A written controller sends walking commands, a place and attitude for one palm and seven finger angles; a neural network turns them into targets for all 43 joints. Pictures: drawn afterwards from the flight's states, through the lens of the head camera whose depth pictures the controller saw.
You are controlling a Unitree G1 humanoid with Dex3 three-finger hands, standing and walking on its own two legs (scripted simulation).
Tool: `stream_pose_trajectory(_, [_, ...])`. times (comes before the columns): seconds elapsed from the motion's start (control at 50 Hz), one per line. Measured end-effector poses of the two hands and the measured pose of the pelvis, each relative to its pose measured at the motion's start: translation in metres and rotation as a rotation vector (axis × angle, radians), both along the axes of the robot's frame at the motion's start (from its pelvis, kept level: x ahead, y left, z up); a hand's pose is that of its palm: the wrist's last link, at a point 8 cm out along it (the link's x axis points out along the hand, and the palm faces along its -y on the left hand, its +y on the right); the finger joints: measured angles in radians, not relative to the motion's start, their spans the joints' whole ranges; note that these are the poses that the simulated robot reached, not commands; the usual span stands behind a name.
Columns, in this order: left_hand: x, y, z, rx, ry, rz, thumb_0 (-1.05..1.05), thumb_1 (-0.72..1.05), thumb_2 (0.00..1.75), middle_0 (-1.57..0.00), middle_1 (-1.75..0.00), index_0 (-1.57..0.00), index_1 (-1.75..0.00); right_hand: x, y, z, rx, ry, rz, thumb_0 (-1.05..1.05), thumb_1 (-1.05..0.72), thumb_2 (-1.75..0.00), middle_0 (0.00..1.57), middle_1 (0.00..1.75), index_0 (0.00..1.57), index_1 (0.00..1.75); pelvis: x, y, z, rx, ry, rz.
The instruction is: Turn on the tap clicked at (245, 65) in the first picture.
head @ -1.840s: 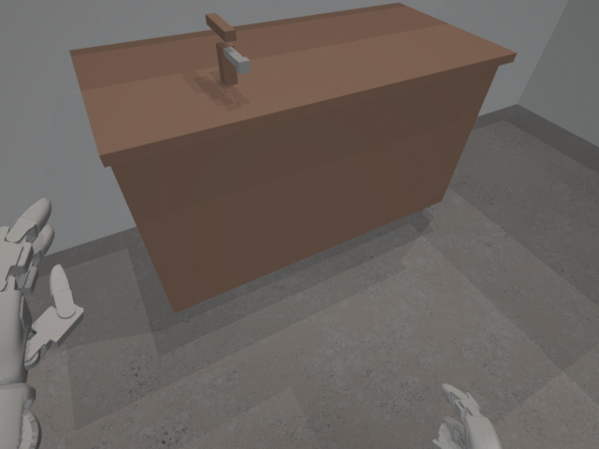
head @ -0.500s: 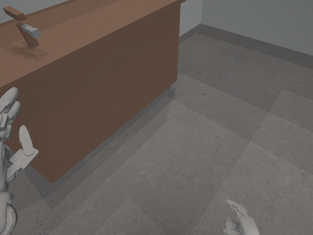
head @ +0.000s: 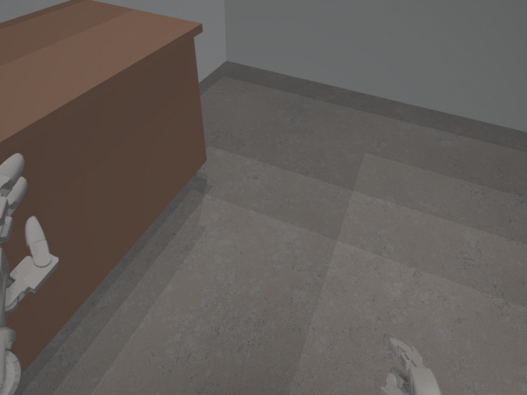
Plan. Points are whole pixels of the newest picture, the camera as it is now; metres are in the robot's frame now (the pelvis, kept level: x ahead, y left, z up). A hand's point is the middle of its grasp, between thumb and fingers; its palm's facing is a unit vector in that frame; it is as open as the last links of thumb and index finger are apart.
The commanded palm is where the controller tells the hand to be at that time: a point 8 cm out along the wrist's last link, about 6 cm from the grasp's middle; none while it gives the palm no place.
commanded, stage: walk to a spot facing it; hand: left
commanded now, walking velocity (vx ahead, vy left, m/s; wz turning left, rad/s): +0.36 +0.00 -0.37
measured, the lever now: out of the picture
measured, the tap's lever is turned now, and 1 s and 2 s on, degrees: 0 0 0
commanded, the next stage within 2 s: turn to face it in 0.60 s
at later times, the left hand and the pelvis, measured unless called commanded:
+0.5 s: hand (173, 169) +0.36 +0.15 +0.18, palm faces +0.26 -0.84 -0.47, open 7.4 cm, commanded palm +0.32 +0.21 +0.18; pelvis +0.13 -0.05 +0.00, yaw -7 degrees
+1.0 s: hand (194, 130) +0.47 +0.14 +0.17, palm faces +0.38 -0.79 -0.48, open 7.4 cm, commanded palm +0.40 +0.19 +0.18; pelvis +0.24 -0.09 -0.01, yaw +0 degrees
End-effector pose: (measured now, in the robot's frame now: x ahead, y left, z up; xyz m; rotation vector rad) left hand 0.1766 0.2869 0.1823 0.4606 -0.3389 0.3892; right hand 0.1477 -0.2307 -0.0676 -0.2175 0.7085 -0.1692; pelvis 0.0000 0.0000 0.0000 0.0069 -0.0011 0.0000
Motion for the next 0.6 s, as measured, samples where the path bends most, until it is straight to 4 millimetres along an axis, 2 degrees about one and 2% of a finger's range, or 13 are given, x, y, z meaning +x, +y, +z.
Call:
stream_pose_trajectory(0.08, [0.029,-0.021,0.013,0.038,0.001,-0.072,0.01,0.89,0.9,-0.21,-0.3,-0.21,-0.3,0.004,0.014,-0.005,0.067,0.024,-0.008,0.01,-0.9,-0.9,0.2,0.3,0.2,0.3,0.018,-0.005,0.006,-0.025,0.006,-0.049])
stream_pose_trajectory(0.14, [0.053,-0.037,0.019,0.084,0.015,-0.107,0.01,0.89,0.9,-0.21,-0.3,-0.21,-0.3,0.006,0.012,-0.013,0.106,0.056,-0.031,0.01,-0.9,-0.9,0.2,0.3,0.2,0.3,0.033,-0.014,0.007,-0.033,0.009,-0.076])
stream_pose_trajectory(0.2, [0.08,-0.053,0.018,0.128,0.041,-0.118,0.01,0.89,0.9,-0.21,-0.3,-0.21,-0.3,0.012,-0.001,-0.028,0.132,0.085,-0.058,0.01,-0.9,-0.9,0.2,0.3,0.2,0.3,0.05,-0.029,0.0,-0.036,0.008,-0.091])
stream_pose_trajectory(0.26, [0.102,-0.073,0.009,0.167,0.033,-0.128,0.01,0.89,0.9,-0.21,-0.3,-0.21,-0.3,0.023,-0.027,-0.051,0.132,0.114,-0.072,0.01,-0.9,-0.9,0.21,0.3,0.2,0.3,0.064,-0.045,-0.018,-0.023,0.0,-0.086])
stream_pose_trajectory(0.3, [0.113,-0.084,0.002,0.136,0.041,-0.143,0.01,0.88,0.9,-0.21,-0.3,-0.21,-0.3,0.031,-0.046,-0.058,0.11,0.149,-0.082,0.01,-0.9,-0.9,0.21,0.3,0.2,0.3,0.069,-0.048,-0.02,-0.022,-0.009,-0.101])
stream_pose_trajectory(0.36, [0.125,-0.094,-0.001,0.107,0.081,-0.169,0.01,0.88,0.9,-0.21,-0.3,-0.21,-0.3,0.042,-0.072,-0.052,0.069,0.171,-0.125,0.01,-0.9,-0.9,0.2,0.3,0.2,0.3,0.082,-0.05,-0.015,-0.021,-0.008,-0.112])
stream_pose_trajectory(0.44, [0.14,-0.098,0.007,0.111,0.09,-0.19,0.01,0.88,0.9,-0.21,-0.3,-0.22,-0.3,0.059,-0.094,-0.029,0.001,0.169,-0.171,0.02,-0.91,-0.9,0.2,0.3,0.2,0.3,0.104,-0.053,-0.005,-0.009,0.006,-0.116])
stream_pose_trajectory(0.52, [0.159,-0.087,0.017,0.102,0.029,-0.169,0.01,0.88,0.9,-0.22,-0.3,-0.22,-0.3,0.085,-0.102,-0.01,-0.066,0.139,-0.174,0.01,-0.91,-0.9,0.2,0.3,0.2,0.3,0.133,-0.051,-0.001,-0.002,0.003,-0.113])
stream_pose_trajectory(0.6, [0.186,-0.069,0.013,0.066,-0.061,-0.136,0.01,0.88,0.9,-0.21,-0.3,-0.22,-0.3,0.121,-0.097,-0.005,-0.105,0.075,-0.18,0.01,-0.91,-0.9,0.2,0.3,0.19,0.3,0.166,-0.042,-0.011,-0.013,-0.019,-0.111])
